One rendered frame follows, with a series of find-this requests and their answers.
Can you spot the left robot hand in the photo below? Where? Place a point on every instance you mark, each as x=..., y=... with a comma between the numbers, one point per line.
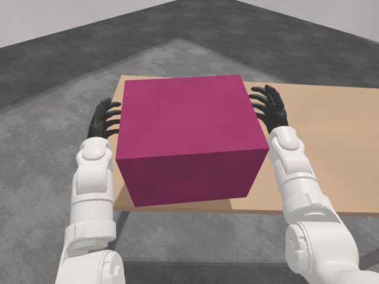
x=99, y=125

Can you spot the carton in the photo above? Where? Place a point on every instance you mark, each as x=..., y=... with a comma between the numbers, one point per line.
x=188, y=140

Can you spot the left robot forearm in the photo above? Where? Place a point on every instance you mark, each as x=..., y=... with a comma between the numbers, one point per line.
x=91, y=217

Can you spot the robot right upper arm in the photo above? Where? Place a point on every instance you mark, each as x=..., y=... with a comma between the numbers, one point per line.
x=324, y=253

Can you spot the right robot forearm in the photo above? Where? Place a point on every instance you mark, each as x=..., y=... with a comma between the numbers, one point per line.
x=301, y=194

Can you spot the right robot hand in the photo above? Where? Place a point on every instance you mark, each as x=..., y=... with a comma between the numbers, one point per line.
x=274, y=113

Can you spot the robot left upper arm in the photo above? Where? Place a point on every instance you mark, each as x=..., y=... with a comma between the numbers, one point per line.
x=101, y=267

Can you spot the table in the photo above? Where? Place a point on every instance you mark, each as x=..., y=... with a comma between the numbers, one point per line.
x=339, y=127

